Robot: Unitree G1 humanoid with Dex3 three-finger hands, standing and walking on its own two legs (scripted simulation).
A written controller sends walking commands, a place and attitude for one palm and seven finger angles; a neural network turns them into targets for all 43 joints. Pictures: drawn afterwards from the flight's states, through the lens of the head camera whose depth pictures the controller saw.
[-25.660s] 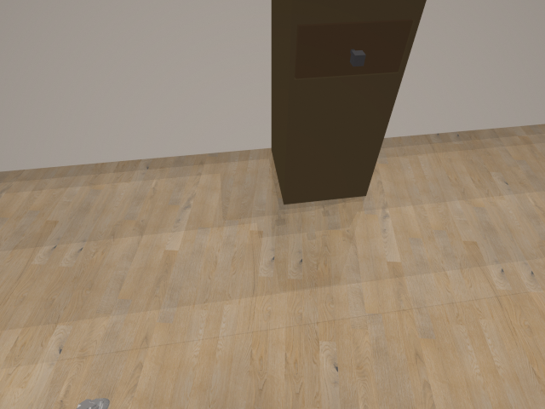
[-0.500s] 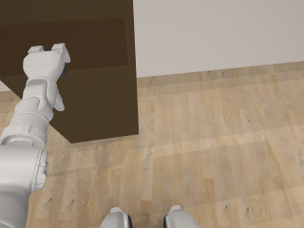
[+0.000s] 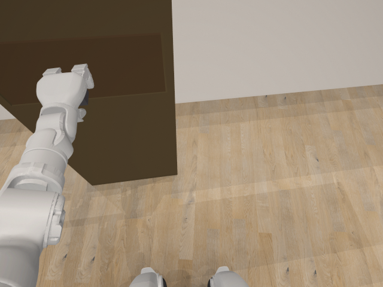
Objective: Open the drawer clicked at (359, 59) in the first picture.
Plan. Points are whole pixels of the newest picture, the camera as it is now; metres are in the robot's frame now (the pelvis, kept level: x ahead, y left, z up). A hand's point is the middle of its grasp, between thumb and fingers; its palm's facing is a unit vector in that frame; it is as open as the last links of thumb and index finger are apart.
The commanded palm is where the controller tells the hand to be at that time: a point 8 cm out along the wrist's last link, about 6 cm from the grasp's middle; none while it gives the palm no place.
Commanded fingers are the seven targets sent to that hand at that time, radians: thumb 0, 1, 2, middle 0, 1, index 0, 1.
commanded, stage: close the thumb around the handle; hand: left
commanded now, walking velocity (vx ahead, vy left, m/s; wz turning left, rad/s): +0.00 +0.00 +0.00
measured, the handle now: (77, 87) +0.55 +0.22 +0.04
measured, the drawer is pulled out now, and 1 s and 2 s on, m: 0.00 0.07 0.20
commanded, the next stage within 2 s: pull the drawer open in 0.24 s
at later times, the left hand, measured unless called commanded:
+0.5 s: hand (75, 109) +0.50 +0.22 +0.02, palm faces -0.07 -0.06 -1.00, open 7.4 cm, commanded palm +0.46 +0.23 +0.07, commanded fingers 0.00 0.90 0.90 -0.40 -1.35 -0.40 -1.35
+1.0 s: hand (72, 134) +0.44 +0.22 +0.02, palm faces -0.04 -0.05 -1.00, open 7.2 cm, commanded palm +0.40 +0.23 +0.07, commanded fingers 0.00 0.90 0.90 -0.40 -1.35 -0.40 -1.35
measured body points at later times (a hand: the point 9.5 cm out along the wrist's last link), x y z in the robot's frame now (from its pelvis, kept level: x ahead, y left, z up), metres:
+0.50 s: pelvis +0.01 +0.00 +0.01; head +0.13 -0.01 +0.44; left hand +0.50 +0.22 +0.08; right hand +0.00 -0.28 -0.12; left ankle +0.00 +0.11 -0.69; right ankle -0.03 -0.13 -0.69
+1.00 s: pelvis +0.02 +0.00 +0.02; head +0.10 -0.01 +0.46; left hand +0.43 +0.22 +0.08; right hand +0.10 -0.28 -0.11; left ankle +0.00 +0.11 -0.69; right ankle -0.03 -0.13 -0.69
